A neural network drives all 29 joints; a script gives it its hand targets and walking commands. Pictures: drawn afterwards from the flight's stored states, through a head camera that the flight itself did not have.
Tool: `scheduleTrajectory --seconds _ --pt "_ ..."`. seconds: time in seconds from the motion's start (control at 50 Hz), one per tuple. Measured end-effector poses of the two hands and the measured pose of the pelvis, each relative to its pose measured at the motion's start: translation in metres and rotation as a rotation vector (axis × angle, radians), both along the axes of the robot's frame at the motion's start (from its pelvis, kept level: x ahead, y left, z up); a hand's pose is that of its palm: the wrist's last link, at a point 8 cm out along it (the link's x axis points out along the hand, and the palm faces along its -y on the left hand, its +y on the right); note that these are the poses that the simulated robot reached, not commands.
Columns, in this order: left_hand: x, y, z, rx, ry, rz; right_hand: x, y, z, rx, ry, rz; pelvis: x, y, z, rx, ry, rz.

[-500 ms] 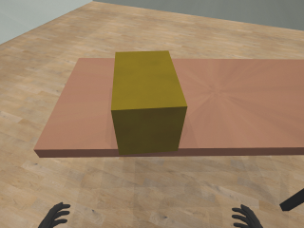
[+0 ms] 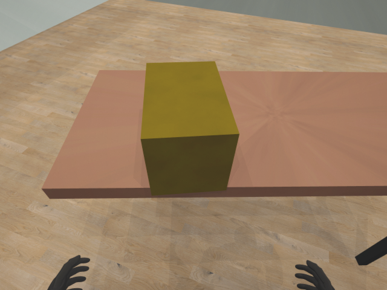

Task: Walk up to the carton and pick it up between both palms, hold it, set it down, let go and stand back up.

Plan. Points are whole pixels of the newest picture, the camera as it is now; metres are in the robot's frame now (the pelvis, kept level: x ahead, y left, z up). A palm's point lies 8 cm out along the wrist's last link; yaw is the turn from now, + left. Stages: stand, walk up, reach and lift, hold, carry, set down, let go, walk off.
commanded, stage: stand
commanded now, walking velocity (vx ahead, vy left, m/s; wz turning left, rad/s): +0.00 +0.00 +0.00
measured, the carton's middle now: (185, 124) +0.48 +0.02 +0.08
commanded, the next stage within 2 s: none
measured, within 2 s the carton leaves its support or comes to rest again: neither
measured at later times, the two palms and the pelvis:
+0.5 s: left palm out of the picture +0.15 +0.27 -0.05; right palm out of the picture +0.12 -0.27 -0.08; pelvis +0.00 +0.00 +0.00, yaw +0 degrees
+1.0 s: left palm out of the picture +0.15 +0.27 -0.05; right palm out of the picture +0.12 -0.27 -0.08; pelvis +0.00 +0.00 +0.00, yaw +0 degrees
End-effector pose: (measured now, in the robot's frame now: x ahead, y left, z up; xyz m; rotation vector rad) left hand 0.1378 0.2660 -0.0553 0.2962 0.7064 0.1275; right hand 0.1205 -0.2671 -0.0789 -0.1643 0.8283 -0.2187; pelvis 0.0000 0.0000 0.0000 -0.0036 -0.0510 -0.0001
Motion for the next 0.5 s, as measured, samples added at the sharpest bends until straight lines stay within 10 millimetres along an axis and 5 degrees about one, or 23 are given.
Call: scheduleTrajectory --seconds 0.5 --pt "0.0075 -0.0008 0.0019 -0.001 -0.015 -0.006 -0.0007 -0.0006 -0.0002 -0.003 0.005 -0.001 0.0 0.0 0.0 0.0 0.0 0.0"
